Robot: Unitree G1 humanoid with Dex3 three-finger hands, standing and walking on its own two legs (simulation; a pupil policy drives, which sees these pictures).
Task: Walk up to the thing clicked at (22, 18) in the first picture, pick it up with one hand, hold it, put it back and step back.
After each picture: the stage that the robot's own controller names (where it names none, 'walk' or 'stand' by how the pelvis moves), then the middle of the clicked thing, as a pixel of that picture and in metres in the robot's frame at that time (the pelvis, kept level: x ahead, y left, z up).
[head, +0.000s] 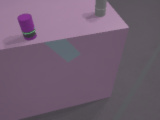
stand; (27, 27) +0.69 +0.29 +0.04
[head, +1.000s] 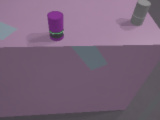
walk; (56, 26) +0.62 +0.14 +0.06
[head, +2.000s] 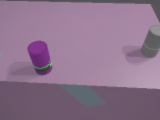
stand; (40, 58) +0.43 +0.19 +0.07
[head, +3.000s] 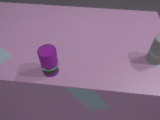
stand; (49, 61) +0.44 +0.16 +0.04
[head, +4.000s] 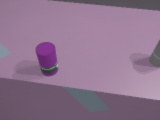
stand; (47, 59) +0.43 +0.16 +0.05
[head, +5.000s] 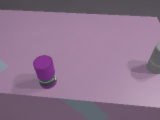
stand; (45, 72) +0.40 +0.16 +0.04
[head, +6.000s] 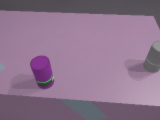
stand; (43, 72) +0.40 +0.17 +0.04
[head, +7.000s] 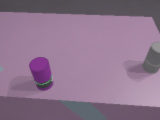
stand; (42, 74) +0.39 +0.17 +0.04
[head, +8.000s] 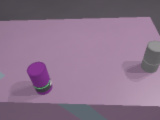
rise first; (40, 78) +0.38 +0.20 +0.04
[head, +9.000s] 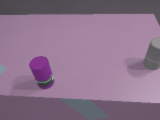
go down; (42, 73) +0.39 +0.20 +0.04
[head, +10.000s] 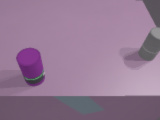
go down; (32, 68) +0.38 +0.17 +0.07
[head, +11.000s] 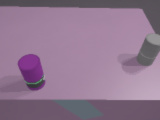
go down; (32, 73) +0.38 +0.18 +0.06
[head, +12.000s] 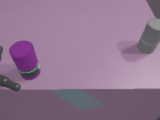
close in; (26, 61) +0.40 +0.19 +0.09
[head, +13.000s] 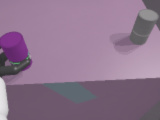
lift; (17, 52) +0.43 +0.20 +0.10
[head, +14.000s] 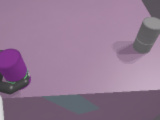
lift; (14, 70) +0.36 +0.20 +0.10
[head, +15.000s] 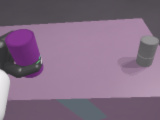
lift; (26, 54) +0.32 +0.16 +0.24
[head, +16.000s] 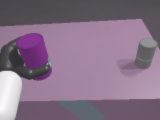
hold; (35, 57) +0.33 +0.15 +0.22
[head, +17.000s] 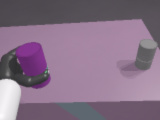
hold; (34, 66) +0.32 +0.15 +0.19
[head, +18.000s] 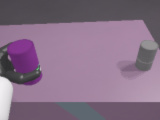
crouch; (26, 63) +0.33 +0.18 +0.20
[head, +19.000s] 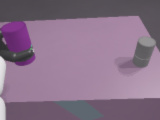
crouch; (19, 44) +0.40 +0.20 +0.21
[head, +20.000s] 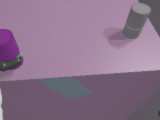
lower; (7, 50) +0.44 +0.21 +0.10
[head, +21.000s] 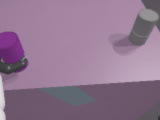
lower; (12, 53) +0.42 +0.21 +0.10
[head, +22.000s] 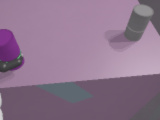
lower; (8, 51) +0.43 +0.21 +0.11
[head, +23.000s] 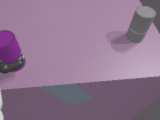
lower; (9, 52) +0.43 +0.21 +0.11
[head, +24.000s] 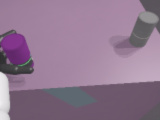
open; (19, 54) +0.42 +0.19 +0.10
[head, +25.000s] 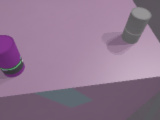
sink last; (8, 57) +0.41 +0.20 +0.10
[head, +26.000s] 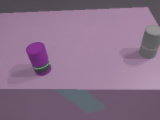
stand; (39, 59) +0.44 +0.20 +0.09
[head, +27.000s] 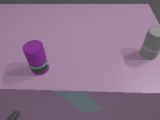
stand; (36, 58) +0.43 +0.20 +0.08
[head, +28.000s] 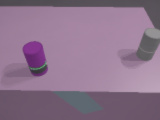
stand; (36, 59) +0.43 +0.19 +0.08
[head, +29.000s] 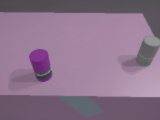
walk; (41, 66) +0.43 +0.18 +0.04
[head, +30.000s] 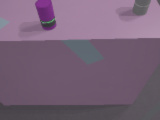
walk; (46, 15) +0.64 +0.18 +0.07
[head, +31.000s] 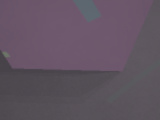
walk; out of the picture +0.98 +0.14 +0.07
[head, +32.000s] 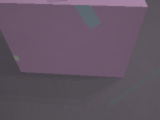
stand; out of the picture +1.08 +0.14 +0.05
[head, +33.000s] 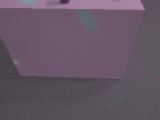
stand; out of the picture +1.08 +0.14 +0.04
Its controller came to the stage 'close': yes
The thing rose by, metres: 0.18
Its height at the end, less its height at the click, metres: +0.00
